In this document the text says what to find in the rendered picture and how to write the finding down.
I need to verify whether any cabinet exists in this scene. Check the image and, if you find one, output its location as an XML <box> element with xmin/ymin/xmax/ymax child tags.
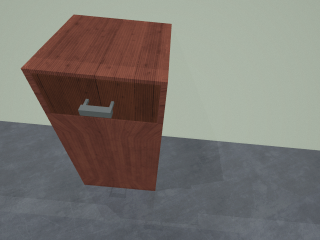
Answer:
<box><xmin>21</xmin><ymin>14</ymin><xmax>172</xmax><ymax>191</ymax></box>

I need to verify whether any handle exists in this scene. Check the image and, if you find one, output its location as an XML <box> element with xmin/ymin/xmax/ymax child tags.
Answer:
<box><xmin>78</xmin><ymin>99</ymin><xmax>115</xmax><ymax>119</ymax></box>

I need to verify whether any drawer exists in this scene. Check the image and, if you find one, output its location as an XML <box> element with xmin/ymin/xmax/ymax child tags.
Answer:
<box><xmin>31</xmin><ymin>73</ymin><xmax>161</xmax><ymax>123</ymax></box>

